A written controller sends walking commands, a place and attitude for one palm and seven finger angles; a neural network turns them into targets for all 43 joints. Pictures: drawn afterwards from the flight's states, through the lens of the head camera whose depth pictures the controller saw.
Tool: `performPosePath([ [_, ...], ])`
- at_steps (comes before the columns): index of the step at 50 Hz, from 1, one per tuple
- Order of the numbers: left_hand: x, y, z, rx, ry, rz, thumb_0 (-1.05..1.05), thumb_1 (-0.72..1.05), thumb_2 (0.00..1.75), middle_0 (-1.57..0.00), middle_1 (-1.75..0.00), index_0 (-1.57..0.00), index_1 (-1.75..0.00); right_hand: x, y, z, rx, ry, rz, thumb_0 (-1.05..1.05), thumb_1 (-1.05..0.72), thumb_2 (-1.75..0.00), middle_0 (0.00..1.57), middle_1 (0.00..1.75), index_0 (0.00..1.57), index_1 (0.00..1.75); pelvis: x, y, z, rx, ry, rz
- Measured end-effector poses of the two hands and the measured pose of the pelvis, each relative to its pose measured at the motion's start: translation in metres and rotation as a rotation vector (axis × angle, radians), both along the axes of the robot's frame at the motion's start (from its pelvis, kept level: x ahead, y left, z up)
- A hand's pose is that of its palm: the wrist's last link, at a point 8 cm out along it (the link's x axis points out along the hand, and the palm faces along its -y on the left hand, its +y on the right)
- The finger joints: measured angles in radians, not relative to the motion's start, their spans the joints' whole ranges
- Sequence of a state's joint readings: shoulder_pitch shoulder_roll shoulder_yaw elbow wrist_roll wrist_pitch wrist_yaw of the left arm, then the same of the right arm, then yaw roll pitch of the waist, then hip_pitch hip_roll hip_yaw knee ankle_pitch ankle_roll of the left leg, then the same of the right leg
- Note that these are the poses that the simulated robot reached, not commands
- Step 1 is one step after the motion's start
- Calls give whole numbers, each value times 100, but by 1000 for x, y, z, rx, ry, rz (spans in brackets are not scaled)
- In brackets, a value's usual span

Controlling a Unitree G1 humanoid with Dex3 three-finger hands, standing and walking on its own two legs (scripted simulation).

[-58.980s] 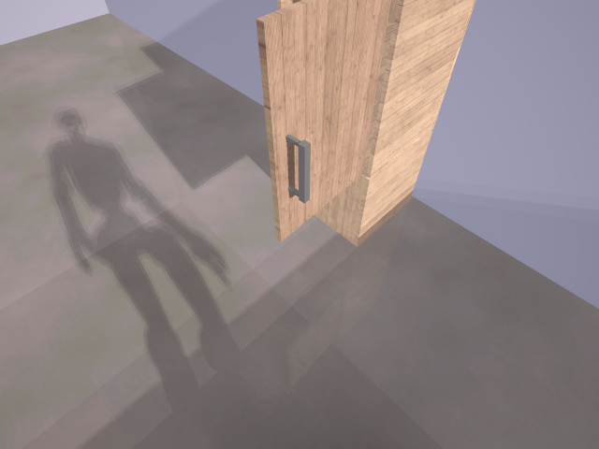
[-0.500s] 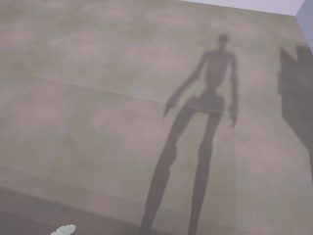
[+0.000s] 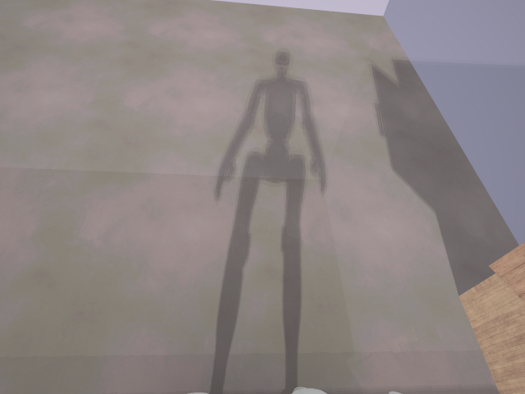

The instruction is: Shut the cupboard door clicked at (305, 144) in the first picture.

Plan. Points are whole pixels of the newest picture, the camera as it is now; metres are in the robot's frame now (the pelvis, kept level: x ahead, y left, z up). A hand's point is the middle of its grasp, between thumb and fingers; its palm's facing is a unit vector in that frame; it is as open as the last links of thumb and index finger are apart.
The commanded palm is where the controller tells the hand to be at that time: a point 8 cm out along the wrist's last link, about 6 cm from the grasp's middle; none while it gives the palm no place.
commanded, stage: turn to face it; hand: left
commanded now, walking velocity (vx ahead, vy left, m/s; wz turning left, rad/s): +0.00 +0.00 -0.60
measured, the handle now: out of the picture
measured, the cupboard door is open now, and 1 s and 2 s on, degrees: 26 26 26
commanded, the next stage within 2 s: take the last steps up to it in 1.64 s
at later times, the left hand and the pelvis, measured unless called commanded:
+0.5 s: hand (187, 392) +0.14 +0.12 -0.14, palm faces -0.27 -0.92 -0.28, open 7.4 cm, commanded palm none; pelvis -0.01 -0.05 +0.00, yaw -18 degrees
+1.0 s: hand (190, 357) +0.20 +0.13 -0.16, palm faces -0.50 -0.84 -0.21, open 7.4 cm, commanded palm none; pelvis +0.02 -0.02 +0.01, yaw -35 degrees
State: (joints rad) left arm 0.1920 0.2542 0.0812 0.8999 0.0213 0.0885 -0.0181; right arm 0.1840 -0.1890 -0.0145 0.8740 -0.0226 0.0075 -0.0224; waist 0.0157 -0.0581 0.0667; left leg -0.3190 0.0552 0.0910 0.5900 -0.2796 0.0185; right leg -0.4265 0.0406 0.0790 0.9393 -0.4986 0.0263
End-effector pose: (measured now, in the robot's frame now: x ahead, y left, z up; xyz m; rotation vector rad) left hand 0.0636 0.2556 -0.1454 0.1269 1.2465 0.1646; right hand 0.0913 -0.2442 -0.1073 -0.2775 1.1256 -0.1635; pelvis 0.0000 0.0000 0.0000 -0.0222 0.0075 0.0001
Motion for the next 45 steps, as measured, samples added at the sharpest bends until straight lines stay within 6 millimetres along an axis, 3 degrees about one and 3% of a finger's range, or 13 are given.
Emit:
performPosePath([
  [5,12,8,11,-1,13,-58,1,91,90,-20,-30,-20,-30,-25,3,8,0,28,-63,0,-90,-90,20,30,21,30,-1,4,10,-18,1,-66],
  [10,30,1,19,19,22,-130,1,91,90,-19,-30,-20,-30,-56,-5,2,21,56,-157,0,-90,-90,20,30,21,30,-2,1,12,-15,7,-134],
  [18,77,-49,25,72,-56,-289,1,91,90,-19,-30,-19,-30,-119,-41,-35,84,122,-320,0,-90,-90,20,30,21,30,-6,-30,-5,28,4,-235],
  [22,84,-74,34,92,-89,-334,0,91,90,-19,-30,-20,-30,-137,-59,-43,90,167,-377,1,-90,-90,20,30,20,30,-10,-39,-4,26,-1,-271],
  [26,82,-89,40,92,-65,-367,0,91,90,-20,-30,-20,-30,-134,-69,-31,91,132,-411,1,-90,-90,20,30,20,30,-10,-47,7,44,0,-321],
  [33,84,-101,33,58,-30,-419,0,90,90,-20,-30,-20,-30,-118,-76,-16,70,53,-450,1,-90,-90,20,30,20,30,-4,-50,10,41,5,-389],
  [41,102,-84,10,34,30,-463,0,90,90,-20,-30,-20,-30,-89,-65,-3,13,-35,-491,1,-90,-90,20,30,20,30,15,-31,3,25,17,-485],
  [45,123,-74,1,34,47,-504,1,91,90,-20,-30,-20,-30,-93,-50,2,-13,-44,-506,0,-90,-90,20,30,20,30,20,-21,0,20,10,-540],
])
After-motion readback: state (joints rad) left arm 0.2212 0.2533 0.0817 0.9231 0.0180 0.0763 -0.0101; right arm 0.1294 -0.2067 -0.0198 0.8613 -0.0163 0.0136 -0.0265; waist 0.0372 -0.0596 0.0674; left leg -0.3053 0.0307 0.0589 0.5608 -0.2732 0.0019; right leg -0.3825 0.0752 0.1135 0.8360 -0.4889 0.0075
